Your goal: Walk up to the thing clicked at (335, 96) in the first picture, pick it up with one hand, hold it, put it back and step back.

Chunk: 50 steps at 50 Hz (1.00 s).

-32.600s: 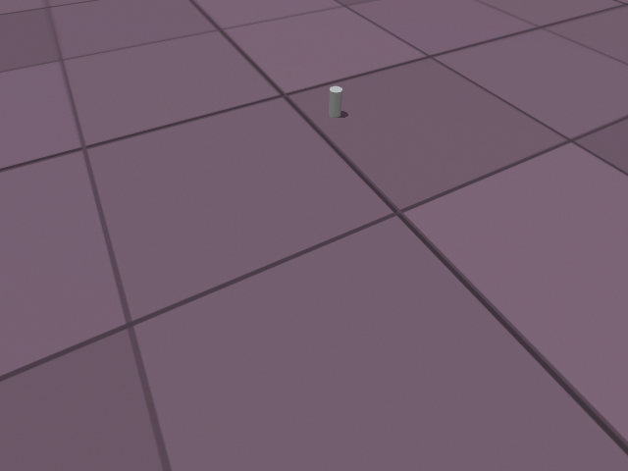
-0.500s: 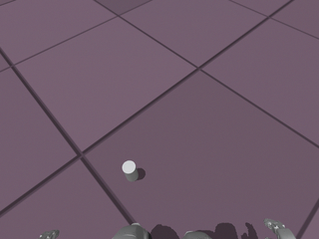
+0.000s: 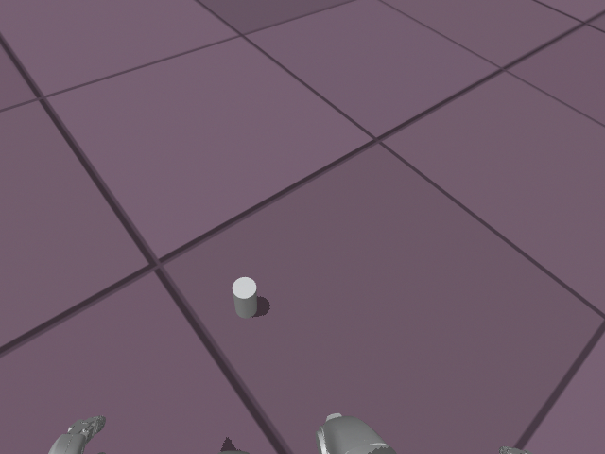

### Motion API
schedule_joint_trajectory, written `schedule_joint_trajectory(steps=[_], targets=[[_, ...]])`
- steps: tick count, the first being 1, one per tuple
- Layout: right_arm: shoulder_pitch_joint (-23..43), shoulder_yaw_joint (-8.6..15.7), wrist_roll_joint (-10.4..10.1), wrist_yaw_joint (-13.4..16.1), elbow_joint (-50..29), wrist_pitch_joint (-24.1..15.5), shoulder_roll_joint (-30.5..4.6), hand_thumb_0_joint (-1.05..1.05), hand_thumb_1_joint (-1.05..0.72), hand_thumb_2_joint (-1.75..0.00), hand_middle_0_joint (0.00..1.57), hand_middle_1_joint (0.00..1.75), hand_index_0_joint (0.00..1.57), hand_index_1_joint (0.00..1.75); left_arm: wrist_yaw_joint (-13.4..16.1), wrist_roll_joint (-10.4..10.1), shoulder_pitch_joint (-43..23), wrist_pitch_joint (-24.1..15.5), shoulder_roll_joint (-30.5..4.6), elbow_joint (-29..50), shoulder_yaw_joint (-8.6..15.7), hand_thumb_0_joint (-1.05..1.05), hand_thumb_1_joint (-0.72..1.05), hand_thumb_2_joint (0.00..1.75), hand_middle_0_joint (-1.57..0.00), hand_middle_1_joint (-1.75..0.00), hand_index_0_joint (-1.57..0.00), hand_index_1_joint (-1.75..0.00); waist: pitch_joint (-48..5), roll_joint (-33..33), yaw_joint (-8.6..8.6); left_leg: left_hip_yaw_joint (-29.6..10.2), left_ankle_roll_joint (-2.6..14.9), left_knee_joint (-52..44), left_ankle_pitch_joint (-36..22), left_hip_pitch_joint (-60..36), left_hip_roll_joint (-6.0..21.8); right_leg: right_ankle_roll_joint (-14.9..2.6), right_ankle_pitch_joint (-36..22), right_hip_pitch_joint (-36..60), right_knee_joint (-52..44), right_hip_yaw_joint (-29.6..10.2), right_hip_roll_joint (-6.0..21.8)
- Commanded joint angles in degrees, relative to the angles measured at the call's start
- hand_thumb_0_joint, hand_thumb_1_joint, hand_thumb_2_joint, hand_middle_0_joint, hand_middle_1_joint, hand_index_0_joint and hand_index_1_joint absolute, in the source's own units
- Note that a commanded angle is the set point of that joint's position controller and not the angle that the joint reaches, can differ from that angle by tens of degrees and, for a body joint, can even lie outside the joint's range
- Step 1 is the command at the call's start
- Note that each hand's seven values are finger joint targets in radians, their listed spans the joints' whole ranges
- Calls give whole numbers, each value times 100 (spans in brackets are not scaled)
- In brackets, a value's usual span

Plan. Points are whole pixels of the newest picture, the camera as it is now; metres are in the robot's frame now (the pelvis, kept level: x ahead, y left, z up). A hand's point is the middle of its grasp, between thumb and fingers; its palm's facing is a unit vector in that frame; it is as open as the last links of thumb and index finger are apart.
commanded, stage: step back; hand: left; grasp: from the side
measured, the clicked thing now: (245, 298) +0.63 +0.14 -0.69
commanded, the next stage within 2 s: none
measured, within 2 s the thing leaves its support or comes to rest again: neither
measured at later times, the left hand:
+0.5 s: hand out of the picture -0.07 +0.21 -0.13, palm faces -0.06 -0.90 -0.43, open 7.4 cm
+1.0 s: hand out of the picture -0.24 +0.19 -0.16, palm faces -0.04 -0.91 -0.40, open 7.4 cm
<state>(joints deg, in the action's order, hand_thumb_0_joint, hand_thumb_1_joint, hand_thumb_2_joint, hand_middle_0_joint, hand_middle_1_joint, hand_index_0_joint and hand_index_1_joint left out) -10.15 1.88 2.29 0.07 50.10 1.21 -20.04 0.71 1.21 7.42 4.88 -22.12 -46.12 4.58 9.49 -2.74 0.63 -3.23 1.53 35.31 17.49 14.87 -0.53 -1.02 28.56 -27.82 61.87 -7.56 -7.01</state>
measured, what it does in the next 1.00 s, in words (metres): walks backwards: right foot, then left foot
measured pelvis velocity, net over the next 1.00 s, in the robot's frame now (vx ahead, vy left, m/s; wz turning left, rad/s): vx -0.33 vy -0.08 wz -0.06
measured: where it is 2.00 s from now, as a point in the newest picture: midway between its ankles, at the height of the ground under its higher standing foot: outside the picture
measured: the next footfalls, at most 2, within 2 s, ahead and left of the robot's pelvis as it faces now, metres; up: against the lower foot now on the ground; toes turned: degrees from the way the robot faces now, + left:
right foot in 0.28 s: -0.10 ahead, -0.16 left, +0.00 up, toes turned -2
left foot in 0.66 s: -0.20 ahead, +0.06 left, +0.00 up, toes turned -1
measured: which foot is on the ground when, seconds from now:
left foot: down 0.00-0.32, up 0.34-0.64, down 0.66-1.00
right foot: up 0.00-0.26, down 0.28-0.68, up 0.70-0.98, down 1.00-1.00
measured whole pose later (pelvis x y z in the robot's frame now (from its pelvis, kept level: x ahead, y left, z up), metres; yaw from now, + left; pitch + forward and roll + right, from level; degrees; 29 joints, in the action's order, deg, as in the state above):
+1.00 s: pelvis -0.33 -0.08 -0.02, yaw -3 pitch -2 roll +0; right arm -4.6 2.3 1.9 0.5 45.4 1.7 -22.5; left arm 0.9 1.0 10.0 2.7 -23.0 -48.5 4.1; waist 9.8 -1.4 -2.0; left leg 0.5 -0.8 38.0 11.8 24.4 3.5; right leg 0.9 25.6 -13.9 41.5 -3.7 -0.6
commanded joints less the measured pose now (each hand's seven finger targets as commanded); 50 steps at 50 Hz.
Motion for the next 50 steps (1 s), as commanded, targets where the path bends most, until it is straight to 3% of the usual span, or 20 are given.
schedule_joint_trajectory(steps=[1, 8, 14, 15, 16, 17, 18, 21, 26, 30, 32, 33, 34, 35, 36, 38, 40, 45, 47, 50], targets=[[446, 443, -17, 176, -622, -202, -1479, 0, -90, -90, 20, 30, 20, 30, 5, -42, 408, -190, -1073, 404, 435, 0, 90, 90, -20, -30, -20, -30, -749, 1005, -270, -959, 902, -1249, -2310, -238, 1254, 65, -265, -217, 1183, -445, -39], [-73, 545, -58, 193, -727, -160, -1659, 0, -90, -90, 20, 30, 20, 30, -11, 5, 352, -259, -976, 455, 345, 0, 90, 90, -20, -30, -20, -30, -1244, 1256, 170, -943, 1314, -906, -2311, -1198, 1517, 406, 114, 92, -614, 12, 373], [553, 558, -103, 149, -904, 33, -1767, 0, -90, -90, 20, 30, 20, 30, -72, 48, 1426, -326, -943, -151, 367, 0, 90, 90, -20, -30, -20, -30, -1543, 1405, -331, -607, 686, -270, -1317, 125, 1185, 23, -1407, 1990, -3743, 727, 600], [509, 500, -151, 138, -909, 57, -1582, 0, -90, -90, 20, 30, 20, 30, -70, 126, 1368, -346, -1150, -130, 425, 0, 90, 90, -20, -30, -20, -30, -1411, 915, -301, -524, 397, 100, -559, 757, 830, -104, -1308, 2163, -3832, 120, 882], [404, 418, -189, 155, -982, 58, -1215, 0, -90, -90, 20, 30, 20, 30, -83, 203, 1190, -363, -1674, 10, 563, 0, 90, 90, -20, -30, -20, -30, -1097, -633, -264, -240, -7, 1125, 889, 1980, -193, -476, -923, 2102, -4198, -1659, 1982], [641, 496, -188, 282, -1014, 54, -1343, 0, -90, -90, 20, 30, 20, 30, -68, 193, 546, -313, -2334, 337, 672, 0, 90, 90, -20, -30, -20, -30, -777, -1716, -513, -258, -214, 2462, 1859, 1550, -495, -1502, -661, 445, -4700, -2673, 3038], [534, 602, -170, 291, -876, 63, -1642, 0, -90, -90, 20, 30, 20, 30, -33, 175, 89, -335, -2219, 503, 624, 0, 90, 90, -20, -30, -20, -30, -315, -1584, -324, -658, -214, 3283, 1728, 1120, -230, -1662, -369, -521, -5024, -2901, 3227], [-187, 432, -256, 224, -437, 41, -1340, 0, -90, -90, 20, 30, 20, 30, 9, 119, -502, -368, -1270, 590, 410, 0, 90, 90, -20, -30, -20, -30, -385, -660, 209, -626, -138, 3423, 778, 1288, -690, -706, -2123, 432, -4011, -360, 1705], [-106, 302, -191, 269, -576, -94, -1158, 0, -90, -90, 20, 30, 20, 30, 104, 189, 309, -356, -1133, 596, 426, 0, 90, 90, -20, -30, -20, -30, -1037, -876, -346, -279, -305, 2105, 1200, 1786, -396, -1024, -3594, 2540, -3403, -393, 1903], [-423, 336, -102, 247, -495, -168, -1115, 0, -90, -90, 20, 30, 20, 30, 142, 82, 328, -260, -1154, 691, 404, 0, 90, 90, -20, -30, -20, -30, -1546, -847, -320, 114, -179, 3, 848, 997, -23, -1025, -4506, 3040, -2659, -416, 2138], [-801, 406, -74, 231, -276, -163, -1164, 0, -90, -90, 20, 30, 20, 30, 87, -1, 61, -166, -1200, 763, 319, 0, 90, 90, -20, -30, -20, -30, -1545, -549, -68, 391, -99, -1399, -721, 9, -145, -728, -3853, 2287, -2252, -142, 1879], [-724, 479, -22, 224, -277, -149, -1391, 0, -90, -90, 20, 30, 20, 30, 61, -10, 146, -129, -1057, 820, 251, 0, 90, 90, -20, -30, -20, -30, -1491, -134, -144, -256, 38, -1333, -1185, -431, 219, -471, -2934, 1492, -2120, -77, 1606], [-594, 603, 51, 218, -354, -133, -1885, 0, -90, -90, 20, 30, 20, 30, 42, -42, 235, -127, -868, 847, 206, 0, 90, 90, -20, -30, -20, -30, -1518, 993, -194, -1781, 525, -1326, -2000, -933, 1385, -183, -1378, 323, -1321, 351, 939], [-300, 641, 20, 158, -489, -96, -2377, 0, -90, -90, 20, 30, 20, 30, 103, -83, -154, -131, -1020, 893, 282, 0, 90, 90, -20, -30, -20, -30, -1250, 1691, 41, -2572, 1424, -1577, -2266, -16, 2285, -2, 724, 229, -280, 431, 344], [7, 675, 47, 197, -589, -140, -2440, 0, -90, -90, 20, 30, 20, 30, 140, 3, -367, -128, -1194, 855, 346, 0, 90, 90, -20, -30, -20, -30, -954, 1749, 132, -3118, 1812, -1784, -2050, 841, 2684, 20, 994, 517, 701, -181, 505], [316, 509, 101, 223, -625, -157, -1848, 0, -90, -90, 20, 30, 20, 30, 75, -55, -102, -103, -1144, 582, 365, 0, 90, 90, -20, -30, -20, -30, -856, 1006, -136, -1563, 1398, -1399, -2494, 601, 1818, -25, 411, 391, 1186, -417, 203], [444, 413, 19, 235, -669, -149, -1529, 0, -90, -90, 20, 30, 20, 30, 49, -73, 335, -141, -1107, 423, 350, 0, 90, 90, -20, -30, -20, -30, -880, 901, -352, -881, 1097, -1057, -2802, 133, 1421, 15, 73, 71, 1216, -230, 132], [-61, 442, -13, 183, -590, -38, -1477, 0, -90, -90, 20, 30, 20, 30, 48, -21, 180, -312, -866, 429, 225, 0, 90, 90, -20, -30, -20, -30, -1160, 1321, 63, -759, 1259, -558, -3172, -1237, 1356, 322, 261, 14, -931, 261, 454], [-9, 467, -16, 148, -601, 33, -1593, 0, -90, -90, 20, 30, 20, 30, 63, -25, 365, -394, -862, 277, 187, 0, 90, 90, -20, -30, -20, -30, -1542, 1592, 76, -690, 1180, -321, -2985, -1399, 1355, 262, 78, 482, -2154, 574, 621], [453, 445, -113, 94, -656, 173, -1639, 0, -90, -90, 20, 30, 20, 30, 78, 35, 965, -485, -940, -238, 221, 0, 90, 90, -20, -30, -20, -30, -1704, 1362, -266, -376, 723, 197, -1871, -369, 1064, 76, -1628, 1870, -4046, 887, 525]])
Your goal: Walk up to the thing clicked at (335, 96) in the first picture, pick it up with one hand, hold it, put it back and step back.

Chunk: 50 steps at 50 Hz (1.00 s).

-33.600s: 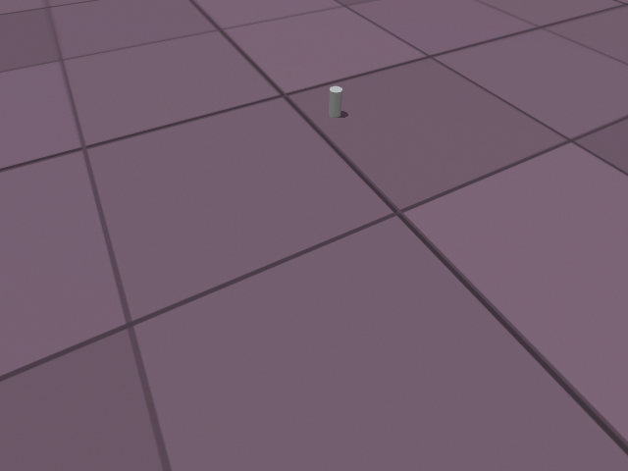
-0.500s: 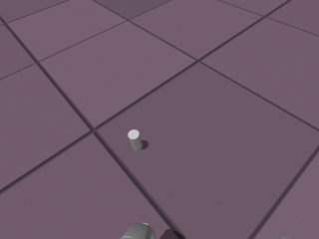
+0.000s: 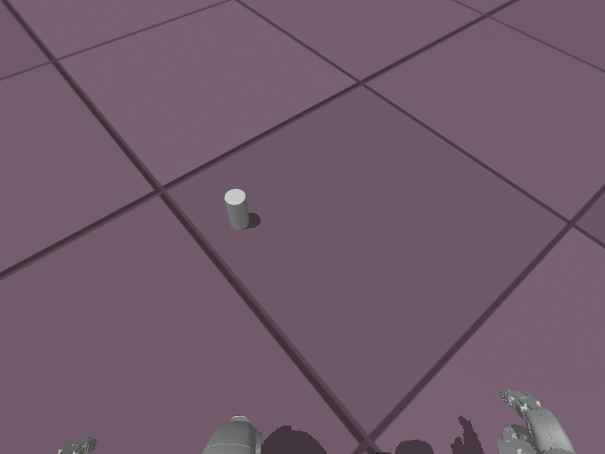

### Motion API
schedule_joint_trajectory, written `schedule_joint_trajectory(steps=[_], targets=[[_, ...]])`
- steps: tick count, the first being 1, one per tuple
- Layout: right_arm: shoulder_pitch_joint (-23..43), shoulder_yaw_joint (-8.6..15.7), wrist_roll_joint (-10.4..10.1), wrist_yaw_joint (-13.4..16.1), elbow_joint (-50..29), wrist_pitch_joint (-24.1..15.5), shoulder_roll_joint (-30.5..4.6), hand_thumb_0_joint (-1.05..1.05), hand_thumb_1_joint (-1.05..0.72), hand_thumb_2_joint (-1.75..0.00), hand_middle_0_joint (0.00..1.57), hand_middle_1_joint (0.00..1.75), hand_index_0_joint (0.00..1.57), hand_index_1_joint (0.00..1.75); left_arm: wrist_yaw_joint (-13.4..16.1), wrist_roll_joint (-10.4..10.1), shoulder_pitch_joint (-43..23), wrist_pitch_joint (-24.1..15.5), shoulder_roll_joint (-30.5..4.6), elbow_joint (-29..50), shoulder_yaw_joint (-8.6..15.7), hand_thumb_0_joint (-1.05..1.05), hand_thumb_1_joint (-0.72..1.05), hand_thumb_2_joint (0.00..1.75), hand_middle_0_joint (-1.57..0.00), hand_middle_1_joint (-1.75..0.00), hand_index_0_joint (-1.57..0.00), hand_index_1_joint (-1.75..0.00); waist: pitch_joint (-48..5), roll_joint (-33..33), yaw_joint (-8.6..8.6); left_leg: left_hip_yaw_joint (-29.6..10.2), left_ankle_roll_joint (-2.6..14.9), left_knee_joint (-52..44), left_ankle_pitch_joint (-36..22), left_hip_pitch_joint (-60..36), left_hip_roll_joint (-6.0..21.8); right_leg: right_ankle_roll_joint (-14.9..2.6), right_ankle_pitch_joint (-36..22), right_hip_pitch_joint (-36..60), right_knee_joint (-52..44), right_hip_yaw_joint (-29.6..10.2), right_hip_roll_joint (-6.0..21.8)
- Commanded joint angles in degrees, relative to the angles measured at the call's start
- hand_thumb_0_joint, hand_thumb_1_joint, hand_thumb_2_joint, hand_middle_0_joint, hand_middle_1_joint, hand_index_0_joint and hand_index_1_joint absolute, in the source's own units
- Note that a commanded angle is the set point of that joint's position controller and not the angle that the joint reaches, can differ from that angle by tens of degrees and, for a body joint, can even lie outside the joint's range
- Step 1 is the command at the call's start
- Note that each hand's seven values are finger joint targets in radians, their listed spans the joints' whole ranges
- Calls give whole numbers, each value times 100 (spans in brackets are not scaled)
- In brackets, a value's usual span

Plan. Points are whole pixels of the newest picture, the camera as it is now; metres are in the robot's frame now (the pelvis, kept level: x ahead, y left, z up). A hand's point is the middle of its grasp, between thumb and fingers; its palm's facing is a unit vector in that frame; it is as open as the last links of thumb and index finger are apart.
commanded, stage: step back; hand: left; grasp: from the side
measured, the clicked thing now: (237, 209) +0.95 +0.28 -0.67
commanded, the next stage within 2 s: stand in 1.20 s
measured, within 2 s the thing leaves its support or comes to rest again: neither
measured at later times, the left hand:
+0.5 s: hand out of the picture -0.06 +0.28 -0.12, palm faces +0.11 -0.91 -0.41, open 7.4 cm
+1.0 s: hand out of the picture -0.03 +0.28 -0.14, palm faces +0.14 -0.91 -0.39, open 7.4 cm
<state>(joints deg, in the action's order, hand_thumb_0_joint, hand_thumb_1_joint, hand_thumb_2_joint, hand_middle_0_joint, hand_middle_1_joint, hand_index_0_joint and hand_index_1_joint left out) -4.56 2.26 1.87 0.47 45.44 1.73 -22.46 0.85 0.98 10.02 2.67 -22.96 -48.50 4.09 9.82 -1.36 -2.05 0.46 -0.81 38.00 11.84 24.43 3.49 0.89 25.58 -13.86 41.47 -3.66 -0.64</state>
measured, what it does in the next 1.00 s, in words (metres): steps on the spot: left foot, then left foot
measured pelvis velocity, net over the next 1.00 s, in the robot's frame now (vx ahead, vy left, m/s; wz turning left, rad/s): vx -0.05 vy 0.00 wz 0.13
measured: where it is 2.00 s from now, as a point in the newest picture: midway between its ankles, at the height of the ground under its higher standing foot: outside the picture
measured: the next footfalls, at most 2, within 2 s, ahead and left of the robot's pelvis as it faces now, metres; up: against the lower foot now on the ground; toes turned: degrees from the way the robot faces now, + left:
left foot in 0.36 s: -0.07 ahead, +0.12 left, +0.00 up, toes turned +4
left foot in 0.96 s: +0.03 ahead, +0.15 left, +0.00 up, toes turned +7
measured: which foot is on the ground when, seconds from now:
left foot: down 0.00-0.04, up 0.06-0.34, down 0.36-0.64, up 0.66-0.94, down 0.96-1.00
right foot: down 0.00-1.00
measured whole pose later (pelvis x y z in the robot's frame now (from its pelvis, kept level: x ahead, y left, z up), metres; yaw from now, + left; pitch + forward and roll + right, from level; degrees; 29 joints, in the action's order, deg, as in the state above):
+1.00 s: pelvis -0.05 +0.00 +0.01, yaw +7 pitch -3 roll +1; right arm -10.1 3.5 1.9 -0.5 57.3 -0.2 -21.4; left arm 0.6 0.7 11.4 -1.5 -22.0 -55.9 2.7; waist 7.0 -0.8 -1.9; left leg -0.2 -0.9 34.8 12.8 18.5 0.7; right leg 0.6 21.5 -14.9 40.0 2.1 3.9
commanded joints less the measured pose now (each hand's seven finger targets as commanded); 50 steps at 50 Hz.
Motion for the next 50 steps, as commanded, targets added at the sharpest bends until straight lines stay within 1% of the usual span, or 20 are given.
schedule_joint_trajectory(steps=[1, 2, 3, 4, 7, 12, 17, 19, 20, 21, 24, 27, 30, 31, 32, 34, 38, 46, 48, 50], targets=[[-123, 338, -98, 43, -227, 130, -1158, 0, -90, -90, 20, 30, 20, 30, 57, 128, 671, -280, -1172, -40, 373, 0, 90, 90, -20, -30, -20, -30, -1546, 658, 61, -663, 662, 297, -203, -264, 297, -277, -1210, 863, -1796, -326, 198], [-136, 235, -114, 55, -373, 101, -838, 0, -90, -90, 20, 30, 20, 30, 45, 202, 708, -290, -1690, 52, 512, 0, 90, 90, -20, -30, -20, -30, -1289, -921, -6, -419, 281, 1101, 1620, 1131, -545, -688, -638, 908, -2129, -2101, 1349], [169, 368, -69, 160, -405, 135, -1067, 0, -90, -90, 20, 30, 20, 30, 65, 221, 201, -269, -2352, 268, 613, 0, 90, 90, -20, -30, -20, -30, -961, -1541, -332, -956, 46, 2309, 2416, 673, -702, -1756, -308, -824, -2609, -3343, 2591], [110, 518, -96, 159, -279, 146, -1366, 0, -90, -90, 20, 30, 20, 30, 100, 172, -278, -290, -2173, 420, 572, 0, 90, 90, -20, -30, -20, -30, -431, -1313, -79, -1331, 28, 2984, 2198, 199, -425, -1847, 36, -1862, -2876, -3417, 2727], [-458, 377, -143, 73, 140, 83, -1095, 0, -90, -90, 20, 30, 20, 30, 111, 160, -672, -360, -1281, 391, 375, 0, 90, 90, -20, -30, -20, -30, -540, -315, 369, -1107, 81, 3017, 1320, 425, -940, -1052, -1480, -761, -1824, -932, 1308], [-395, 305, -41, 9, 185, -72, -1003, 0, -90, -90, 20, 30, 20, 30, 38, 240, 233, -426, -1331, 156, 467, 0, 90, 90, -20, -30, -20, -30, -876, -885, -230, -639, -90, 1228, 1467, 786, -572, -1010, 975, 784, -2035, -1179, 1162], [-965, 412, 20, -83, 611, -244, -1002, 0, -90, -90, 20, 30, 20, 30, -46, 156, -73, -307, -1483, 166, 417, 0, 90, 90, -20, -30, -20, -30, -899, -911, 112, 22, 180, -1590, 1096, -1513, -493, -951, 1064, -486, -1819, -910, 1372], [-1303, 572, 139, -53, 781, -302, -1321, 0, -90, -90, 20, 30, 20, 30, -53, 118, 212, -288, -881, 190, 208, 0, 90, 90, -20, -30, -20, -30, -1050, 582, 252, -1560, 473, -2102, 1720, -2757, 173, -461, 825, -1901, -209, -98, 625], [-1075, 591, 145, -44, 620, -324, -1805, 0, -90, -90, 20, 30, 20, 30, -49, 1, -92, -319, -723, 217, 142, 0, 90, 90, -20, -30, -20, -30, -752, 1479, 381, -3492, 1059, -2810, 3738, -2076, 1431, -162, 710, -2568, 537, 671, -2], [-853, 631, 66, -81, 576, -319, -2030, 0, -90, -90, 20, 30, 20, 30, -42, 87, -441, -351, -1333, 118, 326, 0, 90, 90, -20, -30, -20, -30, -236, 1069, 472, -3835, 1574, -3043, 4467, -648, 1808, -155, 682, -1891, 1048, 50, 356], [-319, 385, 122, -67, 502, -394, -1231, 0, -90, -90, 20, 30, 20, 30, -172, 6, -52, -450, -1036, -72, 267, 0, 90, 90, -20, -30, -20, -30, -228, 813, 112, -1840, 1016, -2389, 2356, -955, 786, -223, -79, -1334, 348, 240, 301], [-612, 491, 90, -114, 605, -368, -1396, 0, -90, -90, 20, 30, 20, 30, -205, 35, -15, -483, -999, -216, 271, 0, 90, 90, -20, -30, -20, -30, -416, 1189, 311, -1584, 959, -2296, 2358, -799, 675, -158, -141, -756, -50, 596, 90], [-239, 405, 25, -113, 497, -204, -1155, 0, -90, -90, 20, 30, 20, 30, -106, 65, 734, -571, -915, -534, 293, 0, 90, 90, -20, -30, -20, -30, -701, 955, -169, -973, 723, -1151, 2332, -73, 459, -224, -844, 868, -1455, 562, -4], [-396, 311, 12, -101, 504, -173, -851, 0, -90, -90, 20, 30, 20, 30, -50, 108, 959, -618, -1058, -633, 357, 0, 90, 90, -20, -30, -20, -30, -839, 364, -242, -632, 586, -201, 2124, 277, 119, -219, -666, 1370, -1796, 133, 101], [-484, 204, -26, -92, 364, -189, -475, 0, -90, -90, 20, 30, 20, 30, 9, 215, 1143, -668, -1500, -642, 482, 0, 90, 90, -20, -30, -20, -30, -824, -871, -292, -305, 316, 1296, 2046, 1204, -604, -521, 496, 1647, -2616, -1906, 1253], [-671, 424, 17, -10, 516, -166, -1164, 0, -90, -90, 20, 30, 20, 30, 0, 185, 292, -664, -1948, -285, 548, 0, 90, 90, -20, -30, -20, -30, -146, -374, -63, -899, 225, 1989, 2101, 984, -323, -1379, 2771, -102, -3360, -3425, 2485], [-969, 406, -20, -91, 793, -241, -1022, 0, -90, -90, 20, 30, 20, 30, 17, 67, 99, -778, -1311, -284, 371, 0, 90, 90, -20, -30, -20, -30, -354, -109, 133, -982, 148, 1657, 1145, 490, -136, -988, 34, 23, -2665, -1397, 1578], [-858, 323, -21, -52, 863, -295, -746, 0, -90, -90, 20, 30, 20, 30, 28, -43, -133, -628, -1255, -226, 204, 0, 90, 90, -20, -30, -20, -30, -1084, -686, 236, 294, 97, -836, -63, -1142, -335, -779, -3670, 16, -939, 33, 1220], [-851, 396, 11, 20, 916, -337, -1024, 0, -90, -90, 20, 30, 20, 30, 37, -63, 68, -557, -1009, -192, 94, 0, 90, 90, -20, -30, -20, -30, -1369, 13, 212, -293, 348, -1113, -1468, -1658, 44, -427, -3474, -128, -154, 248, 846], [-380, 400, -7, 59, 723, -359, -1484, 0, -90, -90, 20, 30, 20, 30, 53, -179, 228, -421, -785, -286, 4, 0, 90, 90, -20, -30, -20, -30, -1578, 821, 52, -1880, 1187, -1481, -1351, -1329, 1408, -148, -773, -327, 226, 485, 85]])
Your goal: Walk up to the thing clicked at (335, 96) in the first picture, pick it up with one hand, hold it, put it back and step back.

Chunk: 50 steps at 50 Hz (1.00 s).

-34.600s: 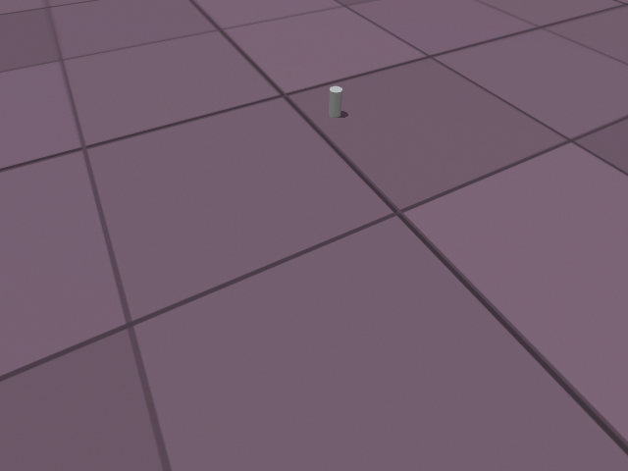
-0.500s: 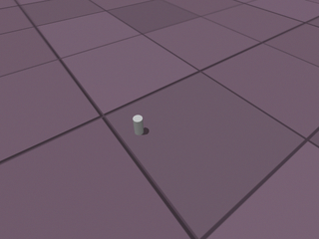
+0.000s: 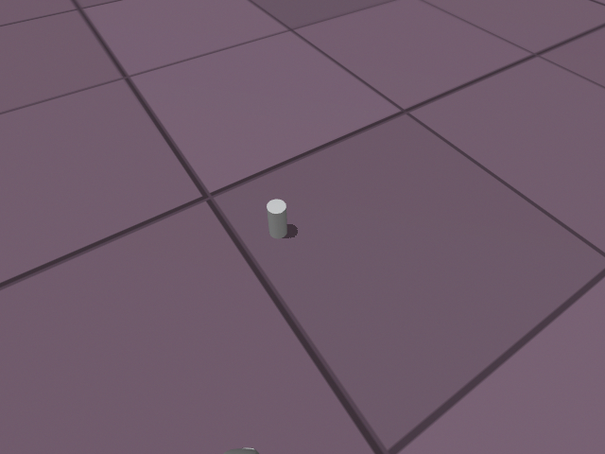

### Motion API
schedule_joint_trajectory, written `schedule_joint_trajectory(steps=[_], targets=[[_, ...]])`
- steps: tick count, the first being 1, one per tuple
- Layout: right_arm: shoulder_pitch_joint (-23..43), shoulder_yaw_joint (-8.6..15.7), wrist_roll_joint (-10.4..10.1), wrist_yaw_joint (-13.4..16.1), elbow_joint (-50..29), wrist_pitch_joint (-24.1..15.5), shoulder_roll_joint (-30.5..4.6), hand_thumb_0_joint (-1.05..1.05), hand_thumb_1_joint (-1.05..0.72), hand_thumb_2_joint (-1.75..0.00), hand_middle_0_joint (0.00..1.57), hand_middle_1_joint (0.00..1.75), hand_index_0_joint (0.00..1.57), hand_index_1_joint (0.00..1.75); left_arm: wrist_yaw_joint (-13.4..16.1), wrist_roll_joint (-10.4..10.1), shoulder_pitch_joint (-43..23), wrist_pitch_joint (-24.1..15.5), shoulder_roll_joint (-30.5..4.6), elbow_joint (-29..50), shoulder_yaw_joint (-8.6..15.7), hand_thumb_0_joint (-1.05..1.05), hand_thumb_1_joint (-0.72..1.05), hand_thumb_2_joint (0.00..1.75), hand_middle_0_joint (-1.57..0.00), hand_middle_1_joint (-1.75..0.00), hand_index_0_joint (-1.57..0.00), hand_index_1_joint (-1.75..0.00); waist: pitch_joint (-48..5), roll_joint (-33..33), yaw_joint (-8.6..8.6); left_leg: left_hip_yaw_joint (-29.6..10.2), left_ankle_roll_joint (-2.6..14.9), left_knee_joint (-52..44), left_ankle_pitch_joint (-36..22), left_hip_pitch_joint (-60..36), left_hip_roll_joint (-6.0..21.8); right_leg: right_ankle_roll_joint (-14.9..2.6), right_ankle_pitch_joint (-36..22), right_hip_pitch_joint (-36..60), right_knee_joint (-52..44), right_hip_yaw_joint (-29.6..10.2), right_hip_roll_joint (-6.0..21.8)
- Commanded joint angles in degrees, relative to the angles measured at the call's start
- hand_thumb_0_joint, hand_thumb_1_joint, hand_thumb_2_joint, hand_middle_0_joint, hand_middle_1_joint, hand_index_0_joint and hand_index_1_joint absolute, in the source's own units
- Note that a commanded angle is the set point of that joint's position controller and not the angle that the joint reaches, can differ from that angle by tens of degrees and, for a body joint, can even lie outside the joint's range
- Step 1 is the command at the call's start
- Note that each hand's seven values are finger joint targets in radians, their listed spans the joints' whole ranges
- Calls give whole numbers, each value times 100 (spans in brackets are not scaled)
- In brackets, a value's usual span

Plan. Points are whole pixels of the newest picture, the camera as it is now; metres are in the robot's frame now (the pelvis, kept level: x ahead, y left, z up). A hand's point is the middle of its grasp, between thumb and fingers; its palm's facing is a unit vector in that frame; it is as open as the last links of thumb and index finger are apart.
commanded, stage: step back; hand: left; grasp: from the side
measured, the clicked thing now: (277, 219) +1.02 +0.14 -0.68
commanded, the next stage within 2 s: stand in 0.20 s
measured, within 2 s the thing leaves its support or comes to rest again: neither
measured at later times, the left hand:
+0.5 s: hand out of the picture +0.11 +0.26 -0.14, palm faces -0.04 -0.94 -0.34, open 7.4 cm
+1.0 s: hand out of the picture +0.07 +0.26 -0.13, palm faces -0.06 -0.94 -0.35, open 7.4 cm
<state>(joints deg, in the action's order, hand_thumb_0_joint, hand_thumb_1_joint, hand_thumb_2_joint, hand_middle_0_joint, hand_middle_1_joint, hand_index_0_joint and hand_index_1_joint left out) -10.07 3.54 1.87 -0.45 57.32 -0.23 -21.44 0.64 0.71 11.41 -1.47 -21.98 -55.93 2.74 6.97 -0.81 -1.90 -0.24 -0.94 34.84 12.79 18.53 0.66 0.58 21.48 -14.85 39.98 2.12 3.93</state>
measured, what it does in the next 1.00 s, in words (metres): stands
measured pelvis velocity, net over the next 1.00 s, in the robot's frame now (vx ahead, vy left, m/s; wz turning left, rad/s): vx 0.01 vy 0.00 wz -0.02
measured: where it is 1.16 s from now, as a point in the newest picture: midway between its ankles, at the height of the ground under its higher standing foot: outside the picture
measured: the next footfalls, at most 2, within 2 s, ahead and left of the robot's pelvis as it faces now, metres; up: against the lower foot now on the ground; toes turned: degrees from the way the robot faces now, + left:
none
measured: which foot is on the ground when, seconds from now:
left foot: down 0.00-1.00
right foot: down 0.00-1.00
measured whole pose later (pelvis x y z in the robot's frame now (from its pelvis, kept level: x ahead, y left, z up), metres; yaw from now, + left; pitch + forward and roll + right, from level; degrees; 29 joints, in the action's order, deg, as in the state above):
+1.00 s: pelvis +0.01 +0.00 +0.02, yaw -1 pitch -2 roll +0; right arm -6.8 0.8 0.7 -1.4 66.0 -0.4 -19.9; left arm -0.7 0.8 7.7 -0.7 -20.5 -65.7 0.1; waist 3.3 0.5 0.5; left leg 0.6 -1.5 20.3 6.8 11.2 2.4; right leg 1.5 11.7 -6.2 20.2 0.8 1.6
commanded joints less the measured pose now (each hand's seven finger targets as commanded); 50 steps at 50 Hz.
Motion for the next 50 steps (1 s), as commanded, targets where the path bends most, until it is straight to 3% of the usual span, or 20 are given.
schedule_joint_trajectory(steps=[1, 2, 3, 4, 6, 7, 9, 10, 11, 12, 14, 16, 26, 30, 32, 37, 40, 42, 45, 50], targets=[[467, 269, -64, 127, -479, -125, -1658, 0, -90, -90, 20, 30, 20, 30, 95, -124, 179, 36, -1040, 278, 187, 0, 90, 90, -20, -30, -20, -30, -1204, 954, -3, -1849, 1457, -1174, -931, -204, 1858, -142, 698, 245, 355, -173, -284], [587, 249, -36, 122, -422, -81, -1556, 0, -90, -90, 20, 30, 20, 30, 87, -90, 113, 27, -1055, 195, 162, 0, 90, 90, -20, -30, -20, -30, -1037, 846, -38, -1541, 1276, -1191, -570, 58, 1632, -189, 635, 410, -32, -209, -233], [654, 191, -31, 114, -379, -45, -1441, 0, -90, -90, 20, 30, 20, 30, 64, -61, 125, 5, -1008, 122, 162, 0, 90, 90, -20, -30, -20, -30, -937, 824, -91, -1164, 976, -1087, -250, 43, 1329, -213, 236, 462, -622, -210, -224], [756, 155, -41, 116, -410, -33, -1343, 0, -90, -90, 20, 30, 20, 30, 58, -19, 120, -26, -1094, 66, 183, 0, 90, 90, -20, -30, -20, -30, -867, 756, -72, -914, 715, -908, -230, 55, 1082, -230, -585, 488, -862, -313, -107], [817, 100, -86, 120, -362, -54, -1214, 0, -90, -90, 20, 30, 20, 30, 81, -33, 144, -54, -1205, 9, 237, 0, 90, 90, -20, -30, -20, -30, -945, 707, -54, -648, 487, -518, -552, 68, 849, -282, -1510, 655, -1016, -624, 61], [772, 67, -103, 108, -292, -54, -1089, 0, -90, -90, 20, 30, 20, 30, 82, -22, -25, -77, -1289, -6, 228, 0, 90, 90, -20, -30, -20, -30, -951, 540, 37, -603, 396, -535, -382, 26, 718, -352, -1396, 470, -1132, -921, 204], [763, 49, -84, 93, -156, -53, -1064, 0, -90, -90, 20, 30, 20, 30, 54, -16, -402, -81, -1268, 15, 172, 0, 90, 90, -20, -30, -20, -30, -850, 381, 174, -595, 387, -796, -123, -390, 721, -333, -1324, 64, -1225, -928, 236], [539, 18, -128, 68, -75, -123, -1189, 0, -90, -90, 20, 30, 20, 30, -4, -39, -368, -83, -992, -122, 20, 0, 90, 90, -20, -30, -20, -30, -1025, 501, 225, -712, 417, -1023, -534, -628, 794, -219, -1286, 388, -1275, -653, 149], [675, 34, -114, 64, -34, -163, -1243, 0, -90, -90, 20, 30, 20, 30, -15, -60, -402, -75, -982, -132, 7, 0, 90, 90, -20, -30, -20, -30, -1010, 534, 148, -758, 398, -1093, -798, -641, 850, -170, -1309, 469, -1337, -590, 111], [746, 39, -118, 54, -14, -197, -1256, 0, -90, -90, 20, 30, 20, 30, -11, -68, -358, -98, -1001, -165, -4, 0, 90, 90, -20, -30, -20, -30, -1169, 477, 115, -680, 385, -953, -1441, -903, 844, -166, -1733, 581, -1374, -605, 175], [784, 4, -126, 46, 20, -212, -1123, 0, -90, -90, 20, 30, 20, 30, -9, -74, -443, -103, -1060, -255, -14, 0, 90, 90, -20, -30, -20, -30, -1150, 335, 152, -562, 346, -962, -1878, -1100, 804, -157, -2052, 615, -1511, -598, 211], [783, -27, -144, 45, 82, -206, -1067, 0, -90, -90, 20, 30, 20, 30, -13, -47, -584, -101, -1103, -322, -29, 0, 90, 90, -20, -30, -20, -30, -997, 207, 212, -528, 307, -1097, -1672, -1092, 777, -139, -2001, 616, -1664, -598, 247], [1027, -44, -157, 14, 272, -173, -1022, 0, -90, -90, 20, 30, 20, 30, -28, -30, -780, -104, -1067, -520, -51, 0, 90, 90, -20, -30, -20, -30, -813, 139, 187, -421, 185, -1607, -934, -1158, 699, -85, -1461, 738, -2272, -618, 339], [978, -46, -153, 12, 336, -186, -1041, 0, -90, -90, 20, 30, 20, 30, -38, -23, -829, -104, -1100, -553, -40, 0, 90, 90, -20, -30, -20, -30, -901, 135, 200, -396, 154, -1686, -1026, -1231, 700, -103, -1542, 834, -2332, -630, 369], [962, -58, -146, 8, 379, -166, -1028, 0, -90, -90, 20, 30, 20, 30, -47, -23, -834, -89, -1080, -582, -48, 0, 90, 90, -20, -30, -20, -30, -670, 143, 211, -426, 120, -1829, -416, -1065, 668, -96, -1071, 667, -2434, -625, 337], [863, -56, -134, 5, 423, -162, -1092, 0, -90, -90, 20, 30, 20, 30, -51, -10, -807, -75, -1084, -604, -35, 0, 90, 90, -20, -30, -20, -30, -690, 153, 216, -490, 136, -1960, -208, -960, 705, -104, -1044, 783, -2421, -586, 334], [860, -44, -125, 5, 453, -138, -1121, 0, -90, -90, 20, 30, 20, 30, -65, -4, -697, -56, -1081, -640, -34, 0, 90, 90, -20, -30, -20, -30, -487, 174, 191, -552, 111, -2057, 420, -875, 690, -103, -483, 469, -2518, -590, 278], [814, -48, -132, -8, 457, -128, -1103, 0, -90, -90, 20, 30, 20, 30, -73, 1, -699, -58, -1085, -621, -48, 0, 90, 90, -20, -30, -20, -30, -417, 115, 227, -528, 102, -2003, 437, -920, 651, -118, -264, 259, -2615, -662, 302], [750, -41, -118, -16, 470, -132, -1102, 0, -90, -90, 20, 30, 20, 30, -74, 2, -668, -64, -1099, -570, -42, 0, 90, 90, -20, -30, -20, -30, -598, 113, 231, -497, 121, -1907, 330, -1027, 663, -139, -314, 304, -2599, -697, 327], [695, -78, -114, 7, 482, -158, -1083, 0, -90, -90, 20, 30, 20, 30, -82, -11, -598, -62, -1088, -582, -29, 0, 90, 90, -20, -30, -20, -30, -728, 189, 209, -531, 142, -1984, 16, -933, 718, -145, -962, 598, -2415, -653, 317]])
